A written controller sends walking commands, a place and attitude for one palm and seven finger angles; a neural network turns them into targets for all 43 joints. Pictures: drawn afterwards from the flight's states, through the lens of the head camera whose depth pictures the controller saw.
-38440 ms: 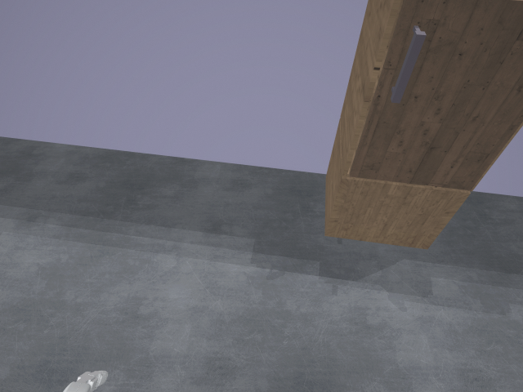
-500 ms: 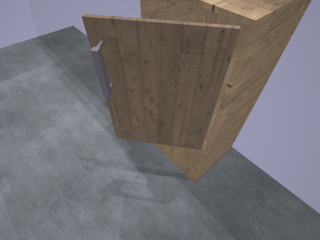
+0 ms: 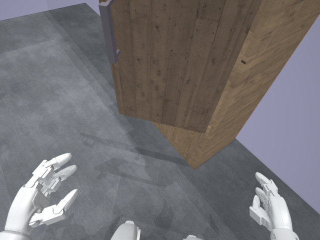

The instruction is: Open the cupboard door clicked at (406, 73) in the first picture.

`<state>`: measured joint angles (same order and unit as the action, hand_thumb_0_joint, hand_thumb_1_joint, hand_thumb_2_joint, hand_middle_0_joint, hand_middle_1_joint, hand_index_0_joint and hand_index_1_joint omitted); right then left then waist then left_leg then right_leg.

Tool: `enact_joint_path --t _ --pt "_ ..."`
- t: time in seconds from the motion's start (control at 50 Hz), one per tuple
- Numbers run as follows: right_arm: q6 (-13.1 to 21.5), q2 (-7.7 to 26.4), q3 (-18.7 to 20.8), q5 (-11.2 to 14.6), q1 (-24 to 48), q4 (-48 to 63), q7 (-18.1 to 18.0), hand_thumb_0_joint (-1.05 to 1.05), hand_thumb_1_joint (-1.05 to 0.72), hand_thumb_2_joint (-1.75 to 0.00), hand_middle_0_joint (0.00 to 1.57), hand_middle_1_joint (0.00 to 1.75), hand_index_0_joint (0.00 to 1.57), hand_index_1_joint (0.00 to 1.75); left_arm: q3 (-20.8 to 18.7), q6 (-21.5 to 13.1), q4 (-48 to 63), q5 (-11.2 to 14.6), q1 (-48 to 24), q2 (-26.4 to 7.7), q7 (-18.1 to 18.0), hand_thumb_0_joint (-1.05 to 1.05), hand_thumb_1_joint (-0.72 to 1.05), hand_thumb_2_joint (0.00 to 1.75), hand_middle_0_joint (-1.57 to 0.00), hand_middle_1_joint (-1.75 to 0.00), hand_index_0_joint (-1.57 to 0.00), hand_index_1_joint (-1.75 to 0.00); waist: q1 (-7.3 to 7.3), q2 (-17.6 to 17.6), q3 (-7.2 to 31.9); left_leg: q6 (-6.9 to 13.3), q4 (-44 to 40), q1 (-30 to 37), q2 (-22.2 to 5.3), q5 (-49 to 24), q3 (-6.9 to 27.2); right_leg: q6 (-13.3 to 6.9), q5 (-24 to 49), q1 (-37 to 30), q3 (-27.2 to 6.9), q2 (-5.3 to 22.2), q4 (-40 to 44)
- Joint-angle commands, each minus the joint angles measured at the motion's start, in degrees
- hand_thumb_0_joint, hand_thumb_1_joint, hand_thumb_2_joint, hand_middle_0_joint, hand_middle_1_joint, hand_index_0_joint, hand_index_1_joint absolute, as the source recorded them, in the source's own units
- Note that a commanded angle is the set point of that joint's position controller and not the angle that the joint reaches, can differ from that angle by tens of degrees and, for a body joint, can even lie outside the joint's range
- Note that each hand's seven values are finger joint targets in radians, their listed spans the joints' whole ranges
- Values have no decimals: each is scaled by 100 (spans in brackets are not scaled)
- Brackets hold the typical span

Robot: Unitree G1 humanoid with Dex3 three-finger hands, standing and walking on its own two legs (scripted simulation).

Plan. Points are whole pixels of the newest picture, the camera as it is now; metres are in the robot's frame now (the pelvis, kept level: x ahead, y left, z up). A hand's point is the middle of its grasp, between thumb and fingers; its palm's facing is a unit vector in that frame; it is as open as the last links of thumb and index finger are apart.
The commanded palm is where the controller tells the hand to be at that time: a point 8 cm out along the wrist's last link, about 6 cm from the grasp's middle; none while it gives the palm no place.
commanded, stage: raise the hand with hooked fingers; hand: left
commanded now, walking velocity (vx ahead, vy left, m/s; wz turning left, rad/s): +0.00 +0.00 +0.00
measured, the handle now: (112, 32) +0.64 +0.23 +0.16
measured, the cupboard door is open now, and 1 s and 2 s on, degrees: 39 39 39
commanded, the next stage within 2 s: move the hooked fingers beside the handle in 1.60 s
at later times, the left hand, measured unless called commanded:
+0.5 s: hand (50, 160) +0.25 +0.26 +0.09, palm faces -0.11 -0.99 -0.06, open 12.1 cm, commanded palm +0.23 +0.32 +0.11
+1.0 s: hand (27, 117) +0.29 +0.30 +0.16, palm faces -0.08 -0.99 -0.09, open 13.9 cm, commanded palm +0.27 +0.35 +0.17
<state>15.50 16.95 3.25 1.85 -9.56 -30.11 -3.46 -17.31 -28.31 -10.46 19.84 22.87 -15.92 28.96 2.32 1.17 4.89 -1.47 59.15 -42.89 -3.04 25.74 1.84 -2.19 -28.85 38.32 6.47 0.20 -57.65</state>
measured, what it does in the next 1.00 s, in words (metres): stands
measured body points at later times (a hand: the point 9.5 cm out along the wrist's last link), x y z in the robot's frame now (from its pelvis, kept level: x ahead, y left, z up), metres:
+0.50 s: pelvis +0.00 +0.03 +0.02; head +0.04 +0.03 +0.47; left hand +0.25 +0.32 +0.10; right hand +0.13 -0.23 -0.06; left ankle +0.04 +0.14 -0.67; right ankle +0.00 -0.10 -0.67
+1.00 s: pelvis +0.02 +0.04 +0.05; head +0.03 +0.04 +0.50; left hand +0.29 +0.35 +0.17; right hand +0.19 -0.19 -0.02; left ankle +0.04 +0.14 -0.67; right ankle +0.00 -0.10 -0.67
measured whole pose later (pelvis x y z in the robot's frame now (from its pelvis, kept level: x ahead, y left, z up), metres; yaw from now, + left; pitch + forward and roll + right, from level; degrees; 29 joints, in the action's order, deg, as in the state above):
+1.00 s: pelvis +0.02 +0.04 +0.05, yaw +0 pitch +3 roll -2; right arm 13.7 14.7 -4.3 3.0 -14.4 -32.4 -5.4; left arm -23.8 -5.6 -13.1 19.6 -1.9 -25.9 31.7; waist 1.4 -1.9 2.0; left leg 1.5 41.8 -24.9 -1.1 19.9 -0.7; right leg 0.9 -20.5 19.7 4.3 1.4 -37.6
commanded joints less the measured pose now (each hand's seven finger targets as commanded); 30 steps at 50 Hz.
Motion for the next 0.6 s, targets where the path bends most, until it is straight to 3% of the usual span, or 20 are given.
enact_joint_path --t 0.0,0.04,0.06,0.12,0.14,0.16,0.2,0.24,0.3,0.32,0.36,0.42,0.48,0.5,0.54,0.58 --pt "376 581 6 71 -189 397 -213 0 -90 -90 20 30 20 30 -76 -512 1921 217 -2061 -1080 20 0 29 64 -24 -69 -24 -69 -670 -845 809 351 -492 841 215 -609 -73 116 310 82 -953 -91 1357" --pt "393 659 -48 134 -177 356 -271 0 -90 -90 20 30 20 30 -11 -41 1385 177 -2125 -1215 192 0 25 62 -25 -72 -25 -72 -678 -753 545 369 -609 747 220 -522 -11 136 180 43 -1000 -111 1522" --pt "380 689 -54 139 -189 350 -294 0 -90 -90 20 30 20 30 -133 224 1205 98 -2047 -1434 263 0 22 61 -25 -74 -25 -74 -626 -648 637 377 -674 732 222 -587 -20 163 225 -102 -1029 -56 1614" --pt "310 662 -69 156 -93 543 -282 0 -90 -90 20 30 20 30 -636 1079 835 55 -1468 -1868 372 0 15 58 -25 -78 -25 -78 -274 -475 965 375 -944 822 249 -889 -43 204 438 -654 -1018 46 1770" --pt "276 638 -72 155 -35 611 -266 0 -90 -90 20 30 20 30 -925 1305 615 167 -1202 -1977 371 0 13 57 -25 -80 -25 -80 -110 -398 1012 356 -1008 861 265 -1078 -23 181 664 -861 -973 19 1735" --pt "248 573 -109 148 -13 705 -228 0 -90 -90 20 30 20 30 -990 1379 882 272 -1161 -1909 334 0 11 56 -26 -81 -26 -81 -48 -344 1166 346 -1109 961 275 -1261 -36 200 943 -1049 -871 36 1712" --pt "239 474 -114 125 11 802 -186 0 -90 -90 20 30 20 30 -1301 1397 1147 530 -930 -1852 129 0 6 54 -26 -84 -26 -84 56 -65 1286 310 -1222 1006 283 -1393 -64 245 1146 -1237 -756 19 1726" --pt "280 449 -128 87 -18 822 -152 0 -90 -90 20 30 20 30 -1479 1233 1280 674 -951 -1838 -68 0 1 52 -26 -87 -26 -87 126 69 1159 274 -1306 992 284 -1458 -38 214 1217 -1291 -693 -43 1714" --pt "354 498 -107 87 -199 737 -94 0 -90 -90 20 30 20 30 -1031 945 1370 541 -1081 -1412 -234 0 -6 49 -27 -92 -27 -92 -86 -197 939 270 -1486 1262 287 -1292 -101 209 1123 -867 -479 -118 1679" --pt "369 541 -90 101 -266 679 -95 0 -90 -90 20 30 20 30 -931 909 1243 461 -1234 -1418 -245 0 -8 48 -27 -93 -27 -93 -204 -96 789 282 -1508 1282 276 -1167 -86 225 1002 -719 -471 -123 1722" --pt "405 645 -87 127 -362 625 -120 0 -90 -90 20 30 20 30 -657 910 1199 325 -1629 -1418 -128 0 -13 46 -27 -96 -27 -96 -332 -240 678 302 -1570 1378 271 -967 -82 212 789 -577 -464 -132 1780" --pt "470 704 -89 169 -409 573 -199 0 -90 -90 20 30 20 30 -545 1008 1260 193 -2059 -1578 31 0 -20 43 -28 -100 -28 -100 -390 -466 773 334 -1757 1669 250 -737 0 191 653 -569 -397 -127 1847" --pt "504 714 -114 157 -396 554 -267 0 -90 -90 20 30 20 30 -871 1059 1607 170 -2502 -2022 48 0 -27 40 -28 -105 -28 -105 -276 -796 1185 326 -1928 2137 233 -999 93 120 951 -870 -311 -157 1802" --pt "520 694 -123 150 -388 561 -283 0 -90 -90 20 30 20 30 -981 1039 1756 189 -2537 -2088 -3 0 -29 39 -29 -107 -29 -107 -247 -734 1298 321 -1969 2283 221 -1175 131 116 1124 -963 -262 -164 1794" --pt "531 691 -170 115 -378 535 -275 0 -90 -90 20 30 20 30 -1291 1049 1792 232 -2512 -2334 -114 0 -34 37 -29 -110 -29 -110 -127 -853 1234 278 -2055 2392 211 -1464 172 60 1387 -1161 -203 -209 1804" --pt "484 638 -205 128 -304 551 -263 0 -90 -90 20 30 20 30 -1309 1138 1589 303 -2353 -2179 -172 0 -38 35 -29 -112 -29 -112 -105 -865 1056 237 -2165 2416 194 -1574 167 71 1544 -1245 -139 -203 1849"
